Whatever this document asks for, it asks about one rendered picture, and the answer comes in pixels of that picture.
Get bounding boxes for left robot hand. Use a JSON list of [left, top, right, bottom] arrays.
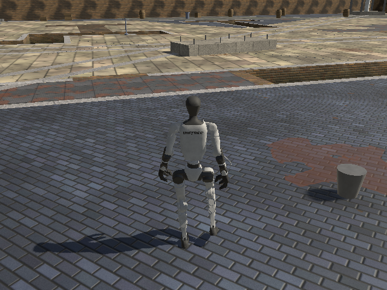
[[158, 169, 172, 182]]

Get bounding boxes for robot right forearm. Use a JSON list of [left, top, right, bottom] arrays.
[[216, 147, 228, 176]]

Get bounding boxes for right robot hand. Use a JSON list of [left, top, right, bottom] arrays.
[[215, 174, 229, 190]]

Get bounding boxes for robot left shin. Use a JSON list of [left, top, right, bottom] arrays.
[[177, 202, 187, 240]]

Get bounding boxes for robot right upper arm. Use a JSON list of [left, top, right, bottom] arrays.
[[206, 122, 222, 156]]

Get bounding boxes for left robot foot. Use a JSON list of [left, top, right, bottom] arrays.
[[181, 234, 189, 249]]

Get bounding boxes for robot left upper arm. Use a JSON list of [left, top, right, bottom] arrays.
[[165, 122, 181, 155]]

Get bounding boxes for robot left forearm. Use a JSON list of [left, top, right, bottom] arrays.
[[160, 147, 171, 171]]

